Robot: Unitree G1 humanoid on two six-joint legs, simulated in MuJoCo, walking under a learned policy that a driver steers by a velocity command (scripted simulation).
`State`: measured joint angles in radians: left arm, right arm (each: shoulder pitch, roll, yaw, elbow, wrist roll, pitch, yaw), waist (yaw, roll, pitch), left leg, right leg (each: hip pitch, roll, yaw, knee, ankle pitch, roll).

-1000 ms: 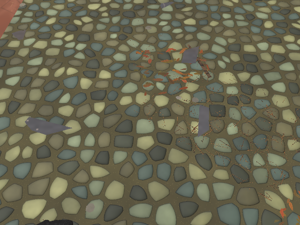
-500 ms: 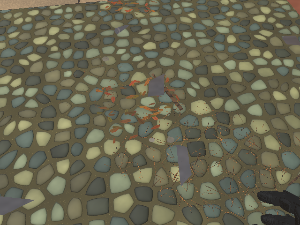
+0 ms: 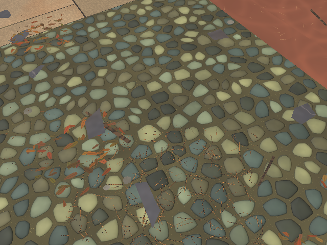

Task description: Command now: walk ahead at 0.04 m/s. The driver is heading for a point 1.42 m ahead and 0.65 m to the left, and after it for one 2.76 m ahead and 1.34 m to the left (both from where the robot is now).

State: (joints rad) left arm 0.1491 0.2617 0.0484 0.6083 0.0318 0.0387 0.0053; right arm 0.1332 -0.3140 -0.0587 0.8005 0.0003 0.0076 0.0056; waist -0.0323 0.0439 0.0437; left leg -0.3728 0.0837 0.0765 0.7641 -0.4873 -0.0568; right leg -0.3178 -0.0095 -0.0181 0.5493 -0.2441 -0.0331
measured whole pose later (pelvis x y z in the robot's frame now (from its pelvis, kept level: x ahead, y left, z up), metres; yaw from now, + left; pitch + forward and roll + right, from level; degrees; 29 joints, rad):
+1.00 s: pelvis +0.01 +0.01 +0.00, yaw +33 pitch +2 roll -1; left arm 0.13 0.29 0.08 0.76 0.02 -0.02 0.01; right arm 0.15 -0.34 -0.08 0.67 0.02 0.05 -0.03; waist -0.02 0.05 0.04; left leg -0.40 -0.12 -0.20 0.87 -0.51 0.00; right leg -0.26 0.04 0.04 0.47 -0.23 -0.02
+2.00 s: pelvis +0.27 +0.18 +0.01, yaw +38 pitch +1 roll -1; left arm 0.30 0.27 0.04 0.83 0.00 -0.09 -0.03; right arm 0.23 -0.31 -0.05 0.73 0.01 -0.06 -0.01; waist 0.03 0.05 0.03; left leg -0.63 0.12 -0.04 1.06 -0.22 0.00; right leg -0.16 0.07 -0.05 0.31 -0.16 -0.08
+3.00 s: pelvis +0.74 +0.51 +0.00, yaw +18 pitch +1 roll +0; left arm 0.26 0.29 0.07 0.71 -0.01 -0.05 -0.03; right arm 0.17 -0.30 -0.05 0.73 0.00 -0.11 0.00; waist 0.02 0.02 0.06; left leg -0.51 0.08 -0.06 1.14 -0.35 -0.01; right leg -0.29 0.11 0.03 0.44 -0.16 -0.11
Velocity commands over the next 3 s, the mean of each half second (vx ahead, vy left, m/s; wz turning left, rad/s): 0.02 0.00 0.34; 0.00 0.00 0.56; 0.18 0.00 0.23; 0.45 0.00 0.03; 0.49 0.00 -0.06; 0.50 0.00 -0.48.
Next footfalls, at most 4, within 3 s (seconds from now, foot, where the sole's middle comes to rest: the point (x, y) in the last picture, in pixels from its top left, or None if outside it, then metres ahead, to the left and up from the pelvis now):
0.38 left None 0.00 0.12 -0.77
0.92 right None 0.11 -0.07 -0.77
1.30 left None -0.06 0.13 -0.77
1.76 right None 0.36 0.14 -0.77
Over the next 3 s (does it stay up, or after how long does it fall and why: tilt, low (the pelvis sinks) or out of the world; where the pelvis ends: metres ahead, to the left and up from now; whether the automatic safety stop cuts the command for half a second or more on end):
stays up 0.74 0.51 0.00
